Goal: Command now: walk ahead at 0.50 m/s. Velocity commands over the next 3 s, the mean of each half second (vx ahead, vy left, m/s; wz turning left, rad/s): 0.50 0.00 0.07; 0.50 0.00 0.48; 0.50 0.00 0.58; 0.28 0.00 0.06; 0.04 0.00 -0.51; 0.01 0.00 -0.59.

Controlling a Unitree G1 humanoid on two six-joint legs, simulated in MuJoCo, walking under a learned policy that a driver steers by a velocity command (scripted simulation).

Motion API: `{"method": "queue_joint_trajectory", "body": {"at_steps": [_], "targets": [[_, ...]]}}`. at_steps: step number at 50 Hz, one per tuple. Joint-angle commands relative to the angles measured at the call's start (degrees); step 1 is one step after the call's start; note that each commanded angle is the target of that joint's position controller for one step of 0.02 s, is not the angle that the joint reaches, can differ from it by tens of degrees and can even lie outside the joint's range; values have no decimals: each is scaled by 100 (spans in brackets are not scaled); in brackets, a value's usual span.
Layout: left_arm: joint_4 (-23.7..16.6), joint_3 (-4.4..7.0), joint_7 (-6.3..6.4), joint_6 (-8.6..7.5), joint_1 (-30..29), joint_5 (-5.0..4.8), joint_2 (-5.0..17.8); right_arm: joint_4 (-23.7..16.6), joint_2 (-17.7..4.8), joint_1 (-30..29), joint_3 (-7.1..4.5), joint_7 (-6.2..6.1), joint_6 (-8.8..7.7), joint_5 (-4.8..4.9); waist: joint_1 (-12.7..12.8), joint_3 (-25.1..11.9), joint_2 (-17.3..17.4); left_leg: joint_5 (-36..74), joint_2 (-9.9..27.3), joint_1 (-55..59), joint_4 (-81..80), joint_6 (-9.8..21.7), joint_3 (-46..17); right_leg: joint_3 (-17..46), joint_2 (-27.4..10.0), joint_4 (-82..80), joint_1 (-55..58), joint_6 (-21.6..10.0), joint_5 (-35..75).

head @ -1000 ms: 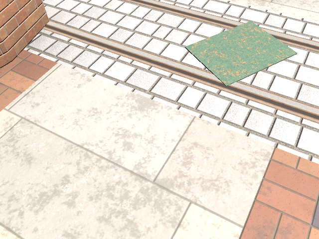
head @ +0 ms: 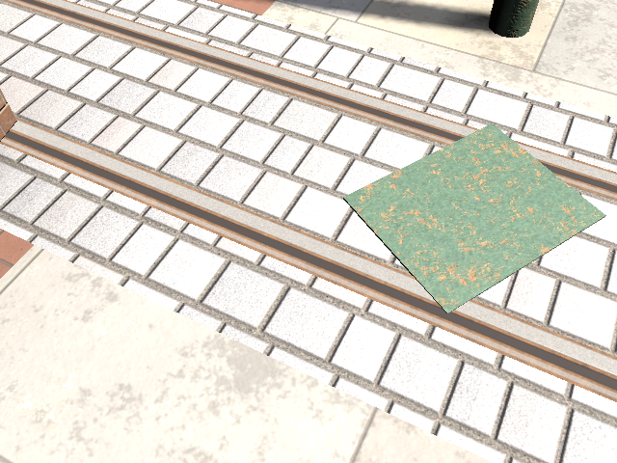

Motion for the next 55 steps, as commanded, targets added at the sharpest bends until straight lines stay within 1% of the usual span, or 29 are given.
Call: {"method": "queue_joint_trajectory", "body": {"at_steps": [1, 2, 3, 4, 5, 6, 7, 8, 10, 12, 17, 20, 24, 27, 29, 30, 31, 32, 33, 34, 35, 36, 38, 40, 42, 46, 51, 53, 55], "targets": [[385, 323, 134, -168, 2058, 90, 835, -187, -883, -32, -152, -33, 1, 29, 1156, -912, 349, 5388, 1286, -818, 2616, 486, -203, 108, 120, -480, 2455, -411, -70], [504, 471, 192, -194, 2932, 240, 1406, -403, -521, 153, -57, 14, 2, 176, 1282, -1719, -451, 2989, 788, -2366, 4581, 304, 88, 2008, -1425, -597, 4085, -836, -647], [529, 535, 123, -102, 2858, 116, 1578, -375, -442, 609, -102, 68, 1, 287, 993, -2236, -1316, -768, -187, -3829, 6261, 198, -271, 4551, -2405, -1486, 4798, -1505, -820], [407, 473, 89, -53, 2128, -31, 1321, -449, -785, 77, -187, 46, 40, 147, 759, -1412, -412, -310, 290, -4347, 6472, 284, -789, 3893, -2109, -1613, 4085, -1279, -1271], [324, 360, 70, -81, 1651, -62, 923, -594, -721, -436, -177, 74, 11, 99, 681, -697, -113, 164, 498, -4413, 6211, 283, -769, 3100, -1900, -1793, 3227, -1111, -1115], [350, 281, 66, -124, 1457, -30, 657, -613, -590, -590, -168, 89, 10, 91, 492, -294, 48, 451, 700, -4204, 5803, 277, -744, 2519, -1615, -2008, 2581, -875, -646], [446, 218, 96, -171, 1494, -42, 482, -633, -537, -616, -179, 111, 74, -9, 338, -157, -53, 575, 824, -3949, 5475, 231, -753, 2083, -1369, -2102, 2193, -692, -228], [529, 181, 120, -209, 1581, -42, 400, -571, -405, -453, -157, 148, 157, -63, 225, -163, -150, 639, 862, -3697, 5297, 172, -712, 1772, -1222, -2171, 1985, -594, 30], [664, 186, 141, -295, 1915, -60, 514, -596, -349, -494, -162, 201, 257, -86, 159, -165, -172, 748, 866, -3711, 5105, 75, -584, 1483, -1111, -2236, 1950, -604, 638], [720, 208, 147, -322, 2114, -71, 687, -754, -391, -925, -168, 234, 321, -88, 175, -31, -178, 1068, 953, -4102, 4798, -28, -474, 1272, -1056, -2381, 2009, -617, 764], [804, 152, 144, -300, 2589, -71, 663, -1168, -419, -2135, -119, 268, 332, -6, 434, 186, -228, 1953, 959, -4626, 3447, -190, -216, 828, -869, -2489, 2426, -479, 1384], [892, 139, 181, -324, 2867, -41, 669, -1311, -331, -2601, -47, 279, 313, 43, 590, 237, -293, 2280, 779, -4484, 2727, -76, -78, 466, -915, -2497, 2749, -366, 1747], [1008, 130, 270, -309, 3049, 17, 662, -1498, -383, -2953, -40, 283, 270, 20, 631, 346, -292, 2002, 585, -4437, 2165, 225, 42, 113, -1173, -2217, 3452, -331, 2427], [978, 175, 345, -282, 2822, 35, 863, -1408, -519, -2449, -125, 238, 227, -17, 319, -22, -427, 1277, 144, -3604, 1976, 576, 360, -200, -1274, -1121, 3778, -225, 4752], [898, 217, 350, -195, 2659, 17, 1022, -1001, -753, -1103, -279, 198, 167, -67, -251, -753, -371, 1296, -165, -2055, 1451, 883, 379, -431, -1168, 854, 3425, -93, 4859], [681, 188, 326, -201, 2529, -31, 966, -831, -1193, -245, -434, 156, 155, -173, -609, -1289, -7, 1000, 707, -652, 1321, 1241, -820, -517, -1005, 2523, 2183, 42, 3197], [389, 105, 184, -235, 2905, -146, 422, -894, -1762, -184, -577, 131, 196, -167, -182, -1760, 1360, 1202, 2389, 969, 819, 2272, -4023, -390, 320, 4782, -296, 338, -2009], [277, 198, 160, -274, 2306, -55, 847, -859, -1627, -331, -551, 163, 285, 58, -234, -1705, 575, 906, 2298, 890, 297, 2232, -4563, 746, 264, 5197, -1040, 272, -2116], [46, 194, 131, -354, 1799, -84, 867, -942, -1430, -819, -496, 145, 302, 91, -73, -862, 395, 1121, 2172, 141, 186, 1995, -3660, 823, -91, 4914, -1369, 241, -1540], [26, 195, 136, -401, 1684, -78, 866, -973, -1127, -1063, -422, 149, 286, 80, 115, -504, -56, 1771, 1936, -554, 37, 1746, -3148, 800, -279, 4431, -1099, 263, -1177], [23, 205, 151, -346, 1663, -14, 821, -996, -981, -1216, -378, 124, 254, 91, 308, -295, -171, 2372, 1664, -1097, -23, 1558, -2707, 802, -397, 4063, -778, 340, -1100], [-3, 192, 143, -230, 1764, 73, 750, -985, -846, -1265, -326, 92, 219, 123, 482, -304, -83, 2736, 1421, -1454, -76, 1433, -2349, 811, -466, 3781, -438, 440, -1095], [-82, 180, 105, -36, 1767, 142, 636, -957, -961, -1075, -330, 80, 123, 163, 567, -347, 37, 3165, 1231, -1671, -116, 1403, -2086, 724, -467, 3383, -282, 609, -1145], [-249, 172, 76, 61, 1434, 148, 626, -957, -1168, -878, -375, 74, 101, 165, 523, -258, 143, 3105, 1087, -1808, -226, 1362, -1971, 610, -474, 2956, -464, 752, -856], [-491, 174, 63, 98, 846, 133, 688, -969, -1198, -635, -379, 80, 123, 163, 349, -107, 248, 2970, 997, -1754, -319, 1228, -2006, 550, -488, 2421, -799, 860, -378], [-837, 148, 29, 112, 28, 96, 739, -991, -1215, -148, -381, 79, 169, 150, 20, -120, 385, 3210, 925, -1192, -166, 963, -2141, 570, -357, 1579, -1162, 892, 341], [-1246, 60, -9, 39, -771, 43, 775, -1056, -1280, 211, -387, 15, 207, 69, -235, -66, 485, 3750, 1005, -515, 232, 1000, -2417, 572, -87, 731, -1243, 789, 349], [-1357, 52, -9, -20, -781, 13, 860, -1127, -1363, 149, -409, -28, 209, 40, -161, -70, 555, 3993, 1085, -428, 449, 921, -2574, 641, -1, 323, -887, 680, 233], [-1232, 101, 38, -81, -112, -14, 1035, -1274, -1500, -258, -444, -44, 195, 35, 234, -237, 624, 4634, 1015, -815, 886, 668, -2550, 631, 194, -144, 342, 507, -115]]}}
Next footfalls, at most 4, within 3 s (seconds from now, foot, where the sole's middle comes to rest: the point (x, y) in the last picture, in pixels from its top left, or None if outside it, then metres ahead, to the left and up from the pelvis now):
0.02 right None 0.18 -0.09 -0.76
0.60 left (272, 450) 0.48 0.08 -0.76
1.14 right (295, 300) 0.84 0.01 -0.76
1.68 left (158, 279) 0.93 0.36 -0.76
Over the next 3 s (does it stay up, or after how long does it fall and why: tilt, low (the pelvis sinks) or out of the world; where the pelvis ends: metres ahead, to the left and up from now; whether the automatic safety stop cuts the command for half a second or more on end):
stays up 0.94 0.26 0.01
